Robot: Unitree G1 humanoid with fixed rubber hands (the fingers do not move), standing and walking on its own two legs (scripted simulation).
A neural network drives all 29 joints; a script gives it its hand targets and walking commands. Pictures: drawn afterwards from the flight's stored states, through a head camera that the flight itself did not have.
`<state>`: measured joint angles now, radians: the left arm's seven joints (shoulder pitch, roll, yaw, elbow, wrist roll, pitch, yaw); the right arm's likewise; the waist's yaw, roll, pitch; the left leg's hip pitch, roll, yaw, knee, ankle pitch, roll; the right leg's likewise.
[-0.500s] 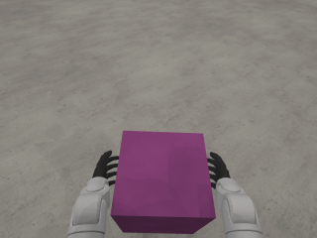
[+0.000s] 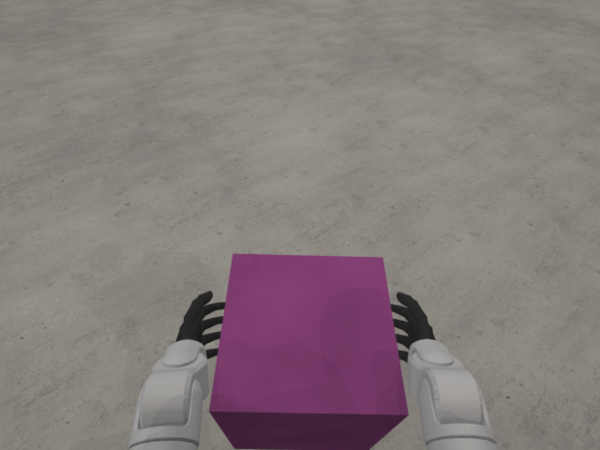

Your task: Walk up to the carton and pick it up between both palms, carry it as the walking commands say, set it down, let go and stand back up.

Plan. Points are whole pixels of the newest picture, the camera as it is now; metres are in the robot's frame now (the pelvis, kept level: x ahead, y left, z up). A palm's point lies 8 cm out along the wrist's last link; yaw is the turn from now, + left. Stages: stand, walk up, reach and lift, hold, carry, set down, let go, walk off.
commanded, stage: carry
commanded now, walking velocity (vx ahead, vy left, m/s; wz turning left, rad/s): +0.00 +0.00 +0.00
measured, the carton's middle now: (304, 358) +0.29 +0.00 -0.05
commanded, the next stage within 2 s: hold in 0.76 s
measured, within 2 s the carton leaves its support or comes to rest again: neither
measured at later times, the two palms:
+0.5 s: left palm (185, 358) +0.26 +0.16 +0.02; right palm (415, 359) +0.25 -0.14 +0.02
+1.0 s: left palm (201, 353) +0.26 +0.14 +0.03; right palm (437, 368) +0.24 -0.16 +0.03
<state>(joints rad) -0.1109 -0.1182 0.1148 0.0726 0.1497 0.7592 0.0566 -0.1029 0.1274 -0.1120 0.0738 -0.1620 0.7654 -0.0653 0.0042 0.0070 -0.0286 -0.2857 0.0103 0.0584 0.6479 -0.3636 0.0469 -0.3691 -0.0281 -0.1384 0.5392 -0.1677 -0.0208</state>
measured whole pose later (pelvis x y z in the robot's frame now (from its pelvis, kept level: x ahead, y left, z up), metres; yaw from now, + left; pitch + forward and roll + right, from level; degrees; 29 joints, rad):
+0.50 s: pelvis -0.01 +0.01 +0.00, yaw +0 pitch +1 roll -1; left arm -0.10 -0.12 0.11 0.05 0.14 0.77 0.07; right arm -0.09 0.13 -0.11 0.07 -0.15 0.76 -0.06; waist 0.01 0.01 -0.02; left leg -0.31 0.00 0.07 0.64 -0.35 0.06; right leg -0.40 -0.04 -0.12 0.54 -0.15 -0.01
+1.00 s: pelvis -0.01 +0.01 +0.00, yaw +0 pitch -5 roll -1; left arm -0.10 -0.12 0.09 0.09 0.13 0.71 0.07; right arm -0.08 0.13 -0.12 0.04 -0.16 0.75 -0.06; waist -0.04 0.01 0.05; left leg -0.17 -0.01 0.08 0.59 -0.33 0.06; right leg -0.27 -0.03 -0.09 0.51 -0.14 -0.01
